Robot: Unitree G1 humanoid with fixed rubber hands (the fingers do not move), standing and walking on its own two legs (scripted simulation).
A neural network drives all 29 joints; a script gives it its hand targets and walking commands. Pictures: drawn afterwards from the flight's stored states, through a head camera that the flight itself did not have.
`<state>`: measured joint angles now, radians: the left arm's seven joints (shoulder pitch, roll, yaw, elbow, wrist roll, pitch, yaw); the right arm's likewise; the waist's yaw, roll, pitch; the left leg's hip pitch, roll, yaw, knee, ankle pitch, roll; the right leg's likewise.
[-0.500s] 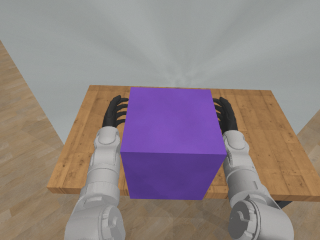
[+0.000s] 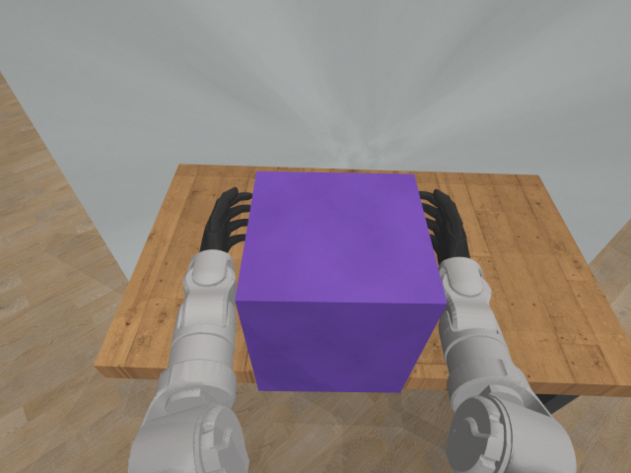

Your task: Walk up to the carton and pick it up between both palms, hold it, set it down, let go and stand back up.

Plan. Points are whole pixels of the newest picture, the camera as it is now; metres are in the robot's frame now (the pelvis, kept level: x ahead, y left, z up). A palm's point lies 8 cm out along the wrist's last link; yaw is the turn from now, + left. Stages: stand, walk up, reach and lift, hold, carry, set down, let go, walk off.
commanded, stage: set down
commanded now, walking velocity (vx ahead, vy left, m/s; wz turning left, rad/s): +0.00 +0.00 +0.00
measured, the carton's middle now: (332, 288) +0.36 -0.01 +0.02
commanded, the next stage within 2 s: none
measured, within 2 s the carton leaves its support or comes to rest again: neither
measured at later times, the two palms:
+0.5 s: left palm (226, 242) +0.41 +0.13 +0.07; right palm (458, 238) +0.40 -0.19 +0.07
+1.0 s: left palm (205, 196) +0.42 +0.15 +0.15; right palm (507, 200) +0.41 -0.23 +0.14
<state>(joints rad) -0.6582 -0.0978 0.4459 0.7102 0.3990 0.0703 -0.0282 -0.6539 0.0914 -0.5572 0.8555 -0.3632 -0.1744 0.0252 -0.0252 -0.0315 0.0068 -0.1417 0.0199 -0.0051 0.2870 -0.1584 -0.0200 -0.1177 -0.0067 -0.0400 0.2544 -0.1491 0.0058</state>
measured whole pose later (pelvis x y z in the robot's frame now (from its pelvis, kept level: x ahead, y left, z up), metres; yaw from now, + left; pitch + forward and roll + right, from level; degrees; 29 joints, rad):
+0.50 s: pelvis -0.01 +0.00 -0.01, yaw -3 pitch +10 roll -2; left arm -0.86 0.07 0.11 1.16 0.00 -0.09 0.16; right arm -0.87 -0.19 -0.04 1.30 0.19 -0.22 -0.09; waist 0.03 0.01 -0.14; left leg -0.43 0.07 0.03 0.49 -0.23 -0.03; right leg -0.40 0.03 -0.01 0.39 -0.17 0.00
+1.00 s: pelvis -0.03 -0.02 -0.01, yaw -3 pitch +11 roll +0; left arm -1.01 0.25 -0.03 1.14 -0.24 0.03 0.08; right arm -1.00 -0.36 0.16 1.20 0.46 -0.02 -0.04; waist 0.02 0.00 -0.18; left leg -0.47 0.06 0.02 0.44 -0.17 -0.04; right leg -0.46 0.04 -0.01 0.41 -0.15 -0.02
